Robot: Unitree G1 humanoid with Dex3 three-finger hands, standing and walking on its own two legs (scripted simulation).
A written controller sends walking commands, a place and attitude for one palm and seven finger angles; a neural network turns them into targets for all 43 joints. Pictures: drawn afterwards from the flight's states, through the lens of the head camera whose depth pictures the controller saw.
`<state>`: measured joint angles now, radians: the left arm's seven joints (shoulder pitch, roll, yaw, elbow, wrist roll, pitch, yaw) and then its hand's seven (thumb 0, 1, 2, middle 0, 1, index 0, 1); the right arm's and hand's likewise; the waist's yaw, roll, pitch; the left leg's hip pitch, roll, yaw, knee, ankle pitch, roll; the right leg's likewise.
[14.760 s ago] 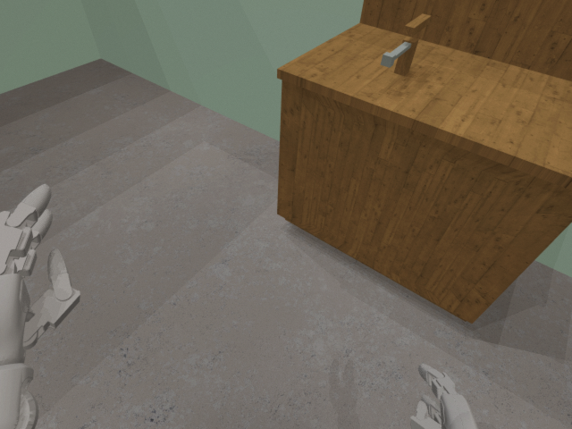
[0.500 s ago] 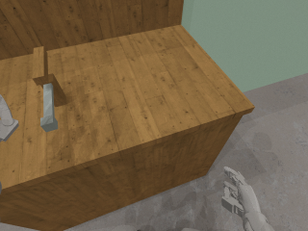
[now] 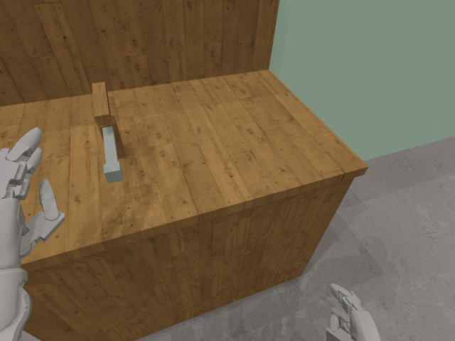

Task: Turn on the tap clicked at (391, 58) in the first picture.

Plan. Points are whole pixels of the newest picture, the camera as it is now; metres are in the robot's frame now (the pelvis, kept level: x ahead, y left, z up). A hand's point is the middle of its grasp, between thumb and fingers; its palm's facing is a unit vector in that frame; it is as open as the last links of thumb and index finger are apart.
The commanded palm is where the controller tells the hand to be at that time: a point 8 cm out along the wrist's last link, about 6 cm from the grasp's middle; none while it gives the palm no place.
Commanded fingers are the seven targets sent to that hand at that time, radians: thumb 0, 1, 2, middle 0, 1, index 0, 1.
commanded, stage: come to a stop and stand still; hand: left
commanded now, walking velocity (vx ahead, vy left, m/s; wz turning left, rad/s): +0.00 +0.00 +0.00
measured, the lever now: (113, 172) +0.38 +0.25 +0.10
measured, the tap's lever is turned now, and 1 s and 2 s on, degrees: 0 0 0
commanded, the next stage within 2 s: look again from close up in 1.34 s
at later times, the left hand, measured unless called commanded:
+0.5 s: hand (6, 273) +0.15 +0.27 +0.17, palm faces +0.43 -0.82 -0.38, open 7.4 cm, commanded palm +0.09 +0.30 +0.18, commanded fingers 0.00 0.90 0.90 -0.20 -0.30 -0.20 -0.30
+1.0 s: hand out of the picture +0.09 +0.32 +0.15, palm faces +0.46 -0.81 -0.36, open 7.4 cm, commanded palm +0.03 +0.34 +0.18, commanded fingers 0.00 0.90 0.90 -0.20 -0.30 -0.20 -0.30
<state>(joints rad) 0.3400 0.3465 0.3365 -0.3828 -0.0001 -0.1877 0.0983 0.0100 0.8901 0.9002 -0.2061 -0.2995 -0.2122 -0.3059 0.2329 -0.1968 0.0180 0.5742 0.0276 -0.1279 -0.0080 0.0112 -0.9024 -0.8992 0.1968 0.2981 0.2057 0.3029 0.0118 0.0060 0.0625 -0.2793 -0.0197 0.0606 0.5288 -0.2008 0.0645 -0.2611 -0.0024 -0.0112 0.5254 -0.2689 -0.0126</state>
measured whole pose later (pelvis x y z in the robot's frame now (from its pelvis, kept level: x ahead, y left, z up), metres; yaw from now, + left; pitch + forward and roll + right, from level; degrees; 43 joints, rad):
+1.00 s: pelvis -0.12 +0.05 -0.02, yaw +1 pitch -5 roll +1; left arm 0.38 0.36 0.41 -0.43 -0.04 -0.16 0.09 0.01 0.89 0.90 -0.21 -0.30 -0.22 -0.31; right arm 0.25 -0.17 -0.01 0.64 0.02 -0.13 -0.01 0.01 -0.90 -0.90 0.20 0.30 0.21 0.30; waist 0.02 -0.06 0.08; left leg -0.28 -0.04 0.03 0.72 -0.35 0.03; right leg -0.53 0.03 0.05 1.09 -0.41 -0.03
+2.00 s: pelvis -0.10 +0.04 +0.01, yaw +3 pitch -1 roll +0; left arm 0.42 0.37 0.35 -0.44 -0.04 -0.17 0.14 0.01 0.89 0.90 -0.21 -0.30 -0.21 -0.31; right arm 0.23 -0.17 0.03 0.59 0.01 -0.11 -0.03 0.01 -0.90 -0.90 0.20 0.30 0.21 0.30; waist 0.01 -0.01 0.03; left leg -0.21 -0.02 0.00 0.48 -0.25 0.01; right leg -0.24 0.02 -0.03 0.49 -0.24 -0.04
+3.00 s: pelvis +0.09 -0.13 -0.01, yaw +5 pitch -2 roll +0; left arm 0.43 0.40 0.39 -0.57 -0.06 -0.15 0.12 0.01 0.89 0.90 -0.21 -0.30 -0.22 -0.31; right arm 0.16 -0.20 0.00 0.60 0.02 -0.08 0.01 0.01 -0.90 -0.90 0.20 0.30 0.21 0.30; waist 0.02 0.02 0.12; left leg -0.44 0.09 0.00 1.03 -0.51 -0.02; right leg -0.36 0.01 -0.10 0.67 -0.28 -0.06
